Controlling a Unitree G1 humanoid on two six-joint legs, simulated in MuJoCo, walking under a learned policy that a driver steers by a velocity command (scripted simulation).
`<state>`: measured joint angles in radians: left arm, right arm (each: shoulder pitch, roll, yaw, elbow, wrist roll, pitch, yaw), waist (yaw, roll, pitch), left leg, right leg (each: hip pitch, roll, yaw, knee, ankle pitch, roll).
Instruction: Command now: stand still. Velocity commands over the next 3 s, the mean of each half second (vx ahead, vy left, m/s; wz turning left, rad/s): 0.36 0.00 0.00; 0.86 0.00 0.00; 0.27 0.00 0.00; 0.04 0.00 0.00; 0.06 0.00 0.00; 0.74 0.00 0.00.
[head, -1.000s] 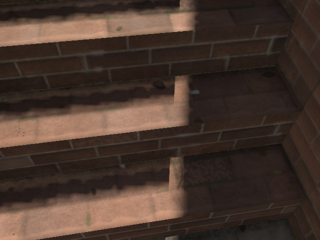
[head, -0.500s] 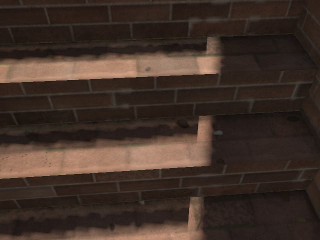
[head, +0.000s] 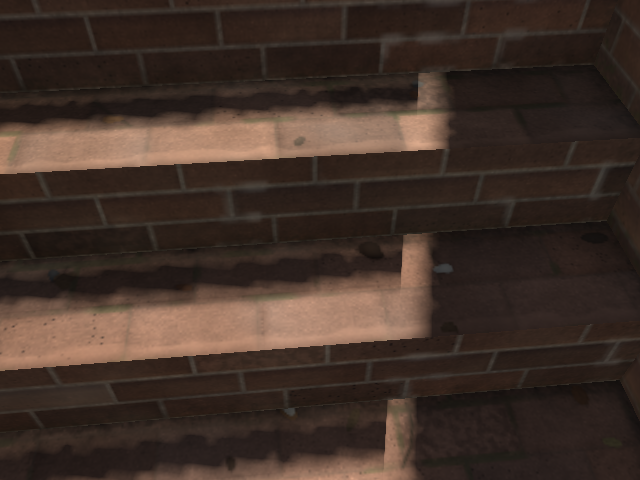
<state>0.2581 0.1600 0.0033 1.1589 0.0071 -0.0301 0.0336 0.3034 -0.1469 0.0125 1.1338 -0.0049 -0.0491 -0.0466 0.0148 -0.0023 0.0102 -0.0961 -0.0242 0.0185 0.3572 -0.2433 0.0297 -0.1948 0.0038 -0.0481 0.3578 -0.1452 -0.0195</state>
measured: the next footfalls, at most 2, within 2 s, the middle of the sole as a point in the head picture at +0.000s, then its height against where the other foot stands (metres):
left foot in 0.90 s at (258, 465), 0.21 m higher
right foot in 1.42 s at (376, 302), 0.20 m higher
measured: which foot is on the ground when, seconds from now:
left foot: down 0.00-0.42, up 0.44-0.88, down 0.90-1.00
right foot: down 0.00-0.90, up 0.92-1.00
